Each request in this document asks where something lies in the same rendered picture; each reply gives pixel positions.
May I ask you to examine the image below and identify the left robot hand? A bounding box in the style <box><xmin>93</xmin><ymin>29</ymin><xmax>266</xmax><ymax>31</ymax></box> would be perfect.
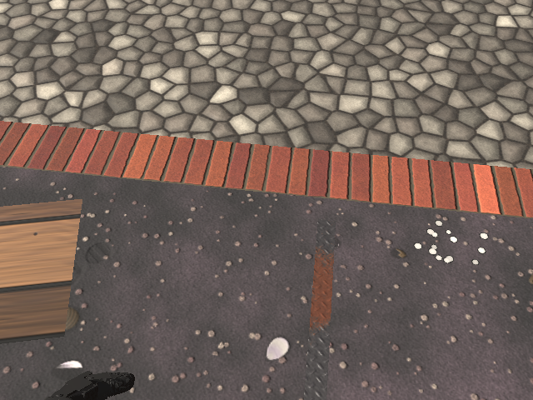
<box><xmin>44</xmin><ymin>371</ymin><xmax>135</xmax><ymax>400</ymax></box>

